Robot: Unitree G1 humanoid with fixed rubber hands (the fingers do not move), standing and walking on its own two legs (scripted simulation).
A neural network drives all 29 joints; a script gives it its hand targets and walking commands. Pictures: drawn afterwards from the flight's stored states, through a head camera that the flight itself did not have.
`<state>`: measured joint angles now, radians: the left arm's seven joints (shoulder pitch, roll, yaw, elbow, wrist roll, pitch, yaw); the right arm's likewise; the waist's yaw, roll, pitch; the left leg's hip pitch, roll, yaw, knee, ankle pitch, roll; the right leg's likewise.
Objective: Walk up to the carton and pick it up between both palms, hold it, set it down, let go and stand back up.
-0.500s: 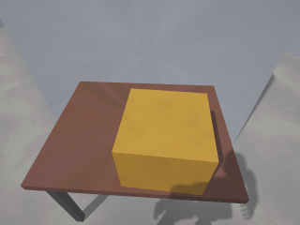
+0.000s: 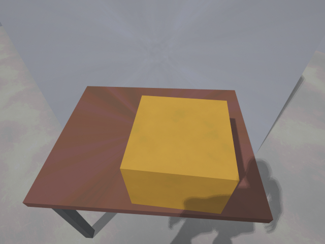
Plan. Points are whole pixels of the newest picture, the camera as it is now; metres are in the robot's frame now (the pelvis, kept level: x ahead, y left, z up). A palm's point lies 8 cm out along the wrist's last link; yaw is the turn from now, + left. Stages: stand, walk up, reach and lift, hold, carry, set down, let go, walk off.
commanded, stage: stand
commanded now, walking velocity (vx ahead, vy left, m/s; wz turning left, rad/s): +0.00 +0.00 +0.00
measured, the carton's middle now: (179, 151) +0.43 -0.04 -0.08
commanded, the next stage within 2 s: none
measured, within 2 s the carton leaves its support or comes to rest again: neither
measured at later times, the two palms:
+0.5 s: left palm out of the picture +0.08 +0.27 -0.12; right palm out of the picture +0.08 -0.28 -0.13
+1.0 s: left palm out of the picture +0.11 +0.25 -0.12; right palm out of the picture +0.11 -0.30 -0.13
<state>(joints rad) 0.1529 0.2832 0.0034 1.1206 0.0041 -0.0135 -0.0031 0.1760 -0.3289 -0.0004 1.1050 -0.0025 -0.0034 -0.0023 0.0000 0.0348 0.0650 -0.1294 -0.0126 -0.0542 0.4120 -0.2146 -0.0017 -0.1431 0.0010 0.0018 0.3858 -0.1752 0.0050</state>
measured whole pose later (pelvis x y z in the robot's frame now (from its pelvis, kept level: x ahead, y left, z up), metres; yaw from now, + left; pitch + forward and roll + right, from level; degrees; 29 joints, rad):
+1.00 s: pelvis +0.04 -0.02 +0.00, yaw +0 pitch -4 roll +0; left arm 0.11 0.27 0.01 1.12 0.00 -0.01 0.00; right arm 0.12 -0.31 -0.01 1.10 -0.01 -0.01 -0.01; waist 0.00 0.04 0.07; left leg -0.04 0.02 -0.06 0.33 -0.23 -0.03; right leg -0.07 0.03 0.00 0.34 -0.21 -0.03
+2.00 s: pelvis +0.03 -0.03 +0.00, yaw -1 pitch -3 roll +0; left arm 0.11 0.29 0.02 1.13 0.00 -0.01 0.00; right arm 0.15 -0.31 -0.01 1.11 -0.01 0.00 -0.01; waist 0.00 0.03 0.09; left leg -0.05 0.05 -0.04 0.34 -0.24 -0.05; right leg -0.08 0.05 0.01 0.33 -0.19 -0.04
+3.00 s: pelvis +0.03 -0.02 +0.00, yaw -1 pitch -4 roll +0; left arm 0.12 0.28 0.01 1.13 0.00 -0.02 0.01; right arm 0.15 -0.33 -0.01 1.11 -0.01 0.00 0.00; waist -0.01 0.04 0.08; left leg -0.04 0.04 -0.04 0.33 -0.22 -0.04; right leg -0.08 0.04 0.00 0.32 -0.19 -0.03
